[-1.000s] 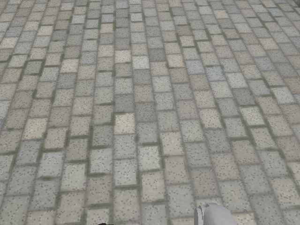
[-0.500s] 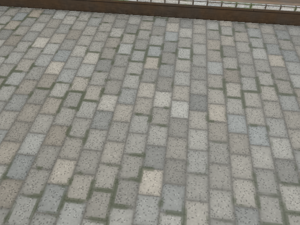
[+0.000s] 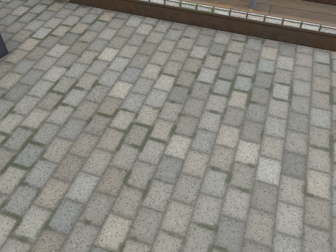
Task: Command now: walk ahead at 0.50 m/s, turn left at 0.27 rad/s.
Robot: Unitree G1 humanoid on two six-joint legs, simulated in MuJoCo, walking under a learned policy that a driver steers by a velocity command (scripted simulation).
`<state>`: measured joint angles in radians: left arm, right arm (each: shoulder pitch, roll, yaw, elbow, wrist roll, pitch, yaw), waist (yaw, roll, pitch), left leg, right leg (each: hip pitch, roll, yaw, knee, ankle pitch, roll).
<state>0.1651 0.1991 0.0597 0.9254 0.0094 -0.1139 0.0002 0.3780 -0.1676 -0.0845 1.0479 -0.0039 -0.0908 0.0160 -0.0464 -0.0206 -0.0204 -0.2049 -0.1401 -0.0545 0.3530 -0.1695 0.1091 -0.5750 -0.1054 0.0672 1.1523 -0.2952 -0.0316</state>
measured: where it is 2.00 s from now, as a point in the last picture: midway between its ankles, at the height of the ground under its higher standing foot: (198, 238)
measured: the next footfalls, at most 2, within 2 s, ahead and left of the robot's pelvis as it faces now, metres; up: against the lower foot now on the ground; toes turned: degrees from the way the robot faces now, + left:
right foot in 0.34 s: +0.38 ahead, -0.15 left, +0.00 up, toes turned -7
left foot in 0.80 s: +0.67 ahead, -0.02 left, +0.00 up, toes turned -20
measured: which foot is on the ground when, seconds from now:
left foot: down 0.00-0.34, up 0.36-0.78, down 0.80-1.00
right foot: up 0.00-0.32, down 0.34-0.82, up 0.84-1.00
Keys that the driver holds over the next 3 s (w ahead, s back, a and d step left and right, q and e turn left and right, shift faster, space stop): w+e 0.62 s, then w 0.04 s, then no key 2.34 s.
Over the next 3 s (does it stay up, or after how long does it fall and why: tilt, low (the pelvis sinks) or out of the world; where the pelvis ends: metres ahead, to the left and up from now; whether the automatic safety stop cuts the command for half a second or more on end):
stays up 0.57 -0.12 -0.01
